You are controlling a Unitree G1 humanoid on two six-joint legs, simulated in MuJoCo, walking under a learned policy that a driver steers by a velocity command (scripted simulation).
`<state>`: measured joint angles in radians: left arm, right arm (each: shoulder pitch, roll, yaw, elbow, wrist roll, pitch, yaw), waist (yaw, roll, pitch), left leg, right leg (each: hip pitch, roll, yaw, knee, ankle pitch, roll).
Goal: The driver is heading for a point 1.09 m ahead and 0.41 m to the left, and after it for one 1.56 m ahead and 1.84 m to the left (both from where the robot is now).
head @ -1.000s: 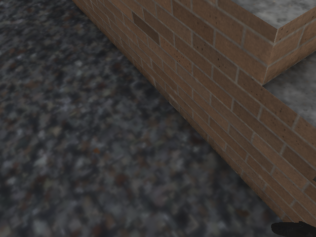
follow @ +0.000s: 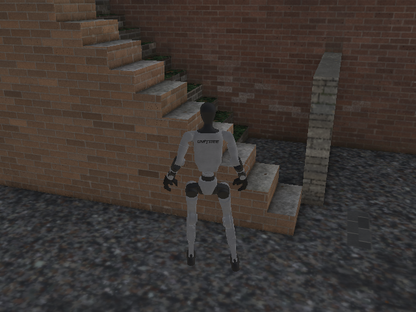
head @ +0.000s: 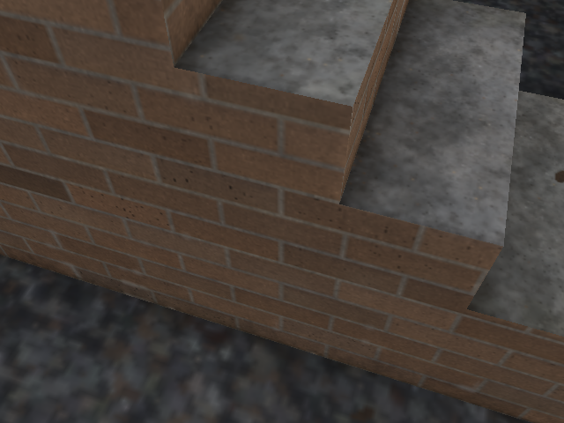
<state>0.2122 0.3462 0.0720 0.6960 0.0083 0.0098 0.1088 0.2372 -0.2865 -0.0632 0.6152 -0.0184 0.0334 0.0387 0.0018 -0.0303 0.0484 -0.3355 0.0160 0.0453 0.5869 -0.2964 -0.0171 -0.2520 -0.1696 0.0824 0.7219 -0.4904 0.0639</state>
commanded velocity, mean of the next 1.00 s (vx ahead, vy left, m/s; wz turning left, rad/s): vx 0.06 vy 0.17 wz -0.02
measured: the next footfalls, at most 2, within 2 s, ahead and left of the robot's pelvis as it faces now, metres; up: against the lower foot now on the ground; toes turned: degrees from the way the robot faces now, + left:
right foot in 0.26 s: +0.11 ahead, +0.01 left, +0.00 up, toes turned -5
left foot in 0.68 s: +0.15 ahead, +0.34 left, +0.00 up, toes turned +0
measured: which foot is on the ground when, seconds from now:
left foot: down 0.00-0.26, up 0.28-0.66, down 0.68-1.00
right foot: up 0.00-0.24, down 0.26-0.68, up 0.70-0.94, down 0.96-1.00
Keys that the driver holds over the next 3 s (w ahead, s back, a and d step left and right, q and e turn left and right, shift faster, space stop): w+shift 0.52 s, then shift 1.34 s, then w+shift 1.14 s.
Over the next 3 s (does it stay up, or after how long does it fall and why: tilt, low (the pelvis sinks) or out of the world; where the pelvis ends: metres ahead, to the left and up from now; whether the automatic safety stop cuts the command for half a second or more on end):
stays up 0.11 0.34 0.01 its command is cut before an obstacle from the start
